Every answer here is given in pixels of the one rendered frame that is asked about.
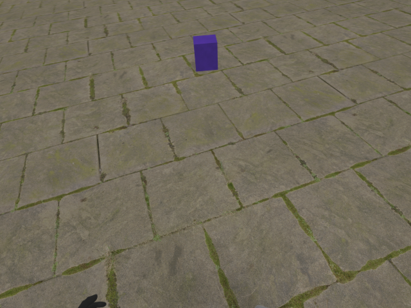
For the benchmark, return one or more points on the carton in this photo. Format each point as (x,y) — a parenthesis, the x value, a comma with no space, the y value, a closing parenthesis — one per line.
(206,52)

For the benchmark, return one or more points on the robot left hand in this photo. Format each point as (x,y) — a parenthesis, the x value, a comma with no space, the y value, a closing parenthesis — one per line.
(89,302)

